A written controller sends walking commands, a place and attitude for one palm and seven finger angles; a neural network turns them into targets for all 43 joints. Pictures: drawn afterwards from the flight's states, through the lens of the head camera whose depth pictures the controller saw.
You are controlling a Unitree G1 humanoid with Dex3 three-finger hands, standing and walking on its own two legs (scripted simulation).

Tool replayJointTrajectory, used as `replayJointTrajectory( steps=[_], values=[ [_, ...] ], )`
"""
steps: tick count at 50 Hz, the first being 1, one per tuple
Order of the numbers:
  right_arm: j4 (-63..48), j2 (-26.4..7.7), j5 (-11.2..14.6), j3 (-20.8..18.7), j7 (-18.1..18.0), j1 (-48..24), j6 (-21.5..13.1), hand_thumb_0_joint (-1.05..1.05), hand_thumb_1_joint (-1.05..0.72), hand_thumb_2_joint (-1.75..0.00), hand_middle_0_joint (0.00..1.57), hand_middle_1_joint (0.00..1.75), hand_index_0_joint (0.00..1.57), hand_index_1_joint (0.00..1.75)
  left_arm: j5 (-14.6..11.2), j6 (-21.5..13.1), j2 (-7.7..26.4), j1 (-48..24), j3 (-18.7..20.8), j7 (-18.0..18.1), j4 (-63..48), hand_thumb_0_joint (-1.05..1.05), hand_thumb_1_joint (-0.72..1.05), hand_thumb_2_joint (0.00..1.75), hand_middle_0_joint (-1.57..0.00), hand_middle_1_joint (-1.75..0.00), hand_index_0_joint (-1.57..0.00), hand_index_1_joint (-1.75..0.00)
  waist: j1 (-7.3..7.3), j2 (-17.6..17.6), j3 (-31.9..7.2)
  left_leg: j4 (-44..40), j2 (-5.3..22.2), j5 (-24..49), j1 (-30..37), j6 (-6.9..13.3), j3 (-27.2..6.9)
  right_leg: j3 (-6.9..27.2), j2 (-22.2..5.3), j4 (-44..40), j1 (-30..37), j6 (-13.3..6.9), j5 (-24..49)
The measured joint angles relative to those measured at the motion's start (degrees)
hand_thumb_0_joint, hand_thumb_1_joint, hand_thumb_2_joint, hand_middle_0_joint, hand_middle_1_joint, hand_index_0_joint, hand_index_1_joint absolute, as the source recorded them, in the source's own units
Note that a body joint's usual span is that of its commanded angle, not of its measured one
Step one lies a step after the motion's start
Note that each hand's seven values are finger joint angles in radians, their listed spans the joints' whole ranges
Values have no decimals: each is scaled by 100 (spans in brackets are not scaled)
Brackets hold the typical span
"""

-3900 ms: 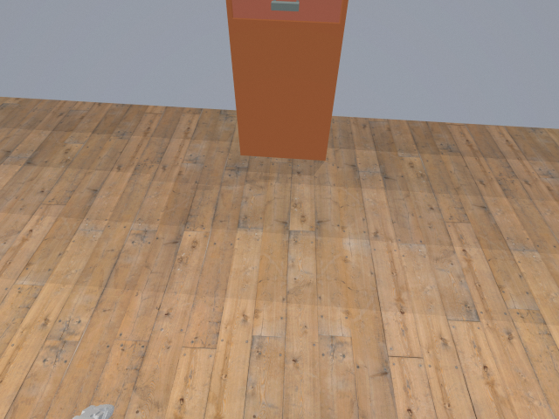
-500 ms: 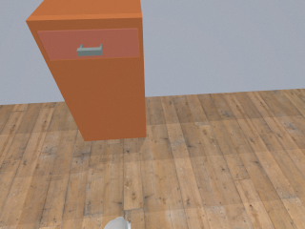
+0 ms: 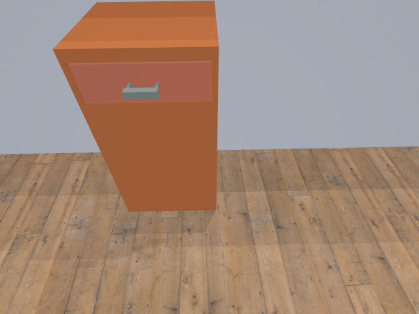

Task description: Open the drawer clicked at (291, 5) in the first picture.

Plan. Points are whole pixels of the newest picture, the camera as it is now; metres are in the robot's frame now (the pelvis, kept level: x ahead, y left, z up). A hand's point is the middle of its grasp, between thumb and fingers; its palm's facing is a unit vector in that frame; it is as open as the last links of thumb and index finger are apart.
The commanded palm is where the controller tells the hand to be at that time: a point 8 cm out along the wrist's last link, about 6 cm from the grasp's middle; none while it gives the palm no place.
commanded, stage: take the last steps up to it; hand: left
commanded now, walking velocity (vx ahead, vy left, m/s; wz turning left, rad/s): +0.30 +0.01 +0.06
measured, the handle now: (142, 89) +0.75 +0.25 +0.03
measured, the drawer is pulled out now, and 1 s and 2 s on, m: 0.00 0.00 0.00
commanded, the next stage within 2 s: come to a stop and stand still in 0.60 s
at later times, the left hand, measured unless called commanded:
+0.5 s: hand out of the picture +0.02 +0.12 -0.17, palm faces +0.20 -0.97 -0.13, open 7.4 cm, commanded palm none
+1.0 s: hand (146, 241) +0.33 +0.19 -0.16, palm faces +0.05 -0.97 -0.23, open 7.3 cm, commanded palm none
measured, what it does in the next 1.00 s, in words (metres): walks ahead: right foot, then left foot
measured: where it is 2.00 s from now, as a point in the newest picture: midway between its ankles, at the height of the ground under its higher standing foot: outside the picture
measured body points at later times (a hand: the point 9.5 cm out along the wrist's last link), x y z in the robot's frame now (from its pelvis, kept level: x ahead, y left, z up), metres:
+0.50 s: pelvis +0.14 +0.00 +0.00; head +0.17 +0.00 +0.45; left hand +0.01 +0.17 -0.15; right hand +0.23 -0.23 -0.16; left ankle +0.22 +0.13 -0.72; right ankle +0.03 -0.12 -0.74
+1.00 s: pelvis +0.25 +0.01 -0.01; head +0.27 -0.01 +0.44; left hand +0.33 +0.24 -0.15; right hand +0.26 -0.22 -0.17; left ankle +0.20 +0.12 -0.73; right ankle +0.28 -0.09 -0.74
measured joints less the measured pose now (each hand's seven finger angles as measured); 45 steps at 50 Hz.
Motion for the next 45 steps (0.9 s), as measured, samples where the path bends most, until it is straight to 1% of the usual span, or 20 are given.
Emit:
replayJointTrajectory(
  steps=[3, 4, 6, 7, 10, 13, 16, 19, 22, 25, 27, 29, 31, 33, 35, 38, 41, 42, 43, 45],
  values=[
    [133, 32, 14, -9, 17, 216, 57, 0, -92, -89, 20, 30, 20, 30, -6, -87, 12, 13, 4, -15, -53, 0, 92, 90, -20, -30, -20, -30, -24, 44, -27, 283, 16, -241, 17, -109, -28, -59, 114, -925, 456, -40, 293],
    [180, 31, 33, -15, 21, 280, 81, 0, -92, -89, 20, 30, 20, 30, 6, -138, -9, 18, 5, -5, -52, 0, 92, 90, -20, -30, -20, -30, -13, 97, -18, 547, 59, -500, -37, -138, -69, -89, 161, -1062, 553, -122, 616],
    [266, 32, 31, -21, 60, 383, 182, 0, -92, -89, 20, 30, 20, 30, -2, -214, -66, 93, -3, 23, -65, 0, 92, 90, -20, -30, -20, -30, 35, 174, -47, 1410, 132, -1212, -309, -182, -179, -188, 225, -1058, 680, -263, 654],
    [301, 36, 14, -27, 93, 394, 237, 0, -92, -89, 20, 30, 20, 30, -16, -254, -90, 179, -2, 45, -74, 0, 91, 90, -20, -30, -20, -30, 80, 159, -77, 1937, 153, -1309, -513, -196, -224, -202, 243, -1153, 773, -308, 618],
    [272, 16, -13, -68, 156, 313, 252, 1, -91, -89, 20, 30, 20, 30, -35, -321, -178, 463, -26, 81, 8, 0, 91, 90, -20, -30, -20, -30, 107, 102, -97, 3003, 296, -890, -1096, -266, -321, -214, 285, -1685, 1119, -324, 723],
    [140, -19, -7, -104, 175, 184, 179, 1, -91, -89, 20, 30, 20, 30, -48, -360, -287, 697, -75, 70, 163, 0, 91, 90, -20, -30, -20, -30, 65, 86, -43, 3252, 493, -362, -1507, -352, -397, -295, 319, -2155, 1445, -322, 845],
    [43, -54, 8, -117, 179, 7, 163, 1, -91, -90, 20, 30, 20, 30, -46, -400, -393, 880, -115, 56, 301, 0, 91, 90, -20, -30, -20, -30, 100, 65, 39, 3035, 635, -117, -1729, -410, -415, -380, 330, -2422, 1689, -301, 838],
    [-34, -86, 18, -107, 194, -230, 172, 1, -91, -90, 20, 30, 20, 30, -38, -423, -472, 1024, -139, 48, 410, 0, 91, 90, -20, -30, -20, -30, 192, 41, 136, 2519, 688, -16, -1768, -404, -364, -447, 318, -2530, 1861, -243, 743],
    [-112, -90, 27, -68, 212, -505, 148, 1, -91, -90, 20, 30, 20, 30, -25, -409, -490, 1117, -144, 52, 497, 0, 90, 90, -20, -30, -20, -30, 315, -7, 253, 1858, 639, -75, -1595, -353, -247, -497, 275, -2470, 1988, -144, 547],
    [-210, -67, 27, -5, 200, -760, 63, 1, -91, -90, 20, 30, 20, 30, -33, -362, -447, 1202, -118, 66, 571, 0, 90, 90, -20, -30, -20, -30, 418, -86, 347, 1140, 491, -106, -1181, -253, -96, -515, 185, -2144, 2045, -5, 191],
    [-320, -80, -3, 40, 161, -868, -81, 1, -91, -90, 20, 30, 20, 30, -62, -310, -431, 1304, -107, 64, 603, 0, 90, 90, -20, -30, -20, -30, 427, -71, 345, 701, 450, 239, -809, -102, -28, -465, 116, -1297, 1782, 35, -239],
    [-379, 14, 9, 66, 87, -988, -176, 0, -91, -90, 20, 30, 20, 30, -82, -198, -324, 1161, -91, 64, 638, 0, 90, 90, -20, -30, -20, -30, 406, -225, 444, 1074, 378, -121, -808, -77, 74, -141, 33, 346, 1141, -78, -696],
    [-398, 98, 29, 98, 37, -994, -205, 0, -91, -90, 20, 30, 20, 30, -82, -123, -218, 959, -58, 63, 609, 0, 90, 90, -20, -30, -20, -30, 380, -286, 443, 1064, 345, -394, -632, -111, 170, 37, 63, 1616, 480, -143, -704],
    [-373, 171, 40, 109, -14, -922, -214, 0, -91, -89, 20, 30, 20, 30, -62, -90, -111, 697, -14, 45, 505, 0, 91, 90, -20, -30, -20, -30, 326, -299, 412, 804, 295, -373, -400, -174, 220, 35, 34, 2012, -9, -135, -473],
    [-383, 138, 77, 23, -96, -837, -248, -2, -94, -89, 20, 30, 20, 30, -55, -81, -41, 434, 21, 42, 331, 0, 91, 90, -20, -30, -20, -30, 259, -269, 358, 542, 237, -312, -201, -156, 241, 9, -2, 1710, -291, -108, -313],
    [-291, 16, 33, 35, -91, -689, -174, -2, -95, -89, 20, 30, 20, 30, -49, -100, 35, 47, 29, 57, 65, 0, 91, 90, -20, -30, -20, -30, 171, -192, 275, 342, 188, -320, 14, -161, 210, -29, -1, 709, -355, -49, -27],
    [-121, -14, 39, 77, -84, -531, -46, -2, -94, -89, 20, 30, 20, 30, -50, -156, 128, -241, -3, 109, -149, 0, 92, 90, -20, -30, -20, -30, 144, -210, 238, 494, 152, -519, 143, -254, 191, 0, 36, -592, -20, 28, 887],
    [-53, -4, 58, 90, -79, -489, -2, -1, -94, -89, 20, 30, 20, 30, -48, -186, 165, -300, -22, 122, -185, 0, 92, 90, -20, -30, -20, -29, 153, -246, 223, 606, 138, -630, 168, -298, 212, 39, 38, -842, 99, -58, 1078],
    [18, -21, 78, 95, -69, -474, 52, -1, -94, -89, 20, 30, 20, 30, -49, -183, 149, -373, -50, 133, -174, 0, 92, 90, -20, -30, -20, -29, 134, -172, 222, 672, 195, -720, 208, -340, 193, 17, 93, -822, 151, -155, 1013],
    [92, -44, 96, 101, -52, -413, 163, -1, -93, -89, 20, 30, 20, 30, -64, -142, 108, -465, -121, 119, -181, 0, 92, 90, -20, -30, -20, -29, 31, -28, 164, 635, 275, -756, 258, -399, 100, -73, 181, -858, 236, -267, 844]
  ],
)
